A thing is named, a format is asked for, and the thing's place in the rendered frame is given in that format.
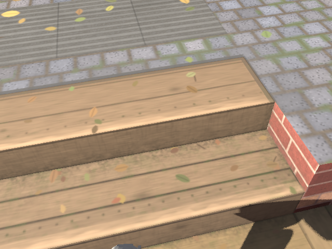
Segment stairs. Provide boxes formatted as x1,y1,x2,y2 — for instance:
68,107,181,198
0,102,313,249

